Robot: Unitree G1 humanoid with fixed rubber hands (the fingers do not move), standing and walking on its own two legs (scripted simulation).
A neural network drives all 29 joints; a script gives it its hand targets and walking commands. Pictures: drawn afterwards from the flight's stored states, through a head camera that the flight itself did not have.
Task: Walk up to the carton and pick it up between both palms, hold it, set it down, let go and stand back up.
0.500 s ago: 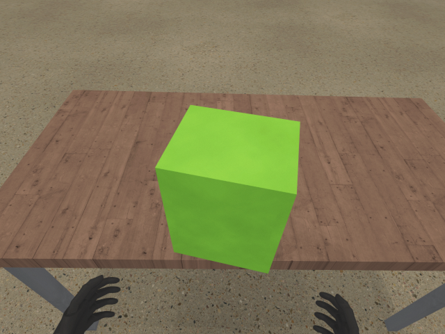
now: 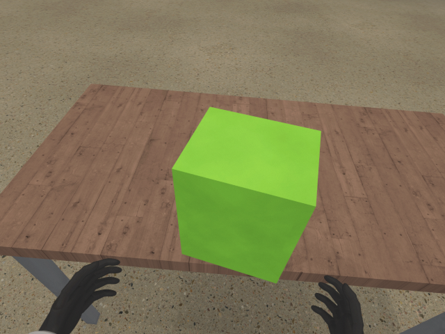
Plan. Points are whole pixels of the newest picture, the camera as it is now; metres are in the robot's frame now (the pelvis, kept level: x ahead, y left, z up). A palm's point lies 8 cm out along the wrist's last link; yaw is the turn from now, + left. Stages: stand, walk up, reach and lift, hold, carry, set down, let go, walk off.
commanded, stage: reach and lift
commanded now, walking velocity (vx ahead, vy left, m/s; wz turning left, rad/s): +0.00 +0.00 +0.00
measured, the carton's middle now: (244, 198) +0.36 -0.01 +0.06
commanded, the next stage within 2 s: none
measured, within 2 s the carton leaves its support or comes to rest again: neither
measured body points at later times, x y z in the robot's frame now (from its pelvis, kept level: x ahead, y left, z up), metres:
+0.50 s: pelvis +0.01 +0.01 +0.00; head +0.01 +0.02 +0.45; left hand +0.25 +0.23 +0.08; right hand +0.21 -0.19 +0.07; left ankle -0.02 +0.10 -0.74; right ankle +0.00 -0.13 -0.74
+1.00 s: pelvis -0.01 +0.00 +0.00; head -0.01 +0.01 +0.45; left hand +0.31 +0.20 +0.13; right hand +0.24 -0.21 +0.12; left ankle -0.02 +0.10 -0.74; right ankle +0.00 -0.13 -0.74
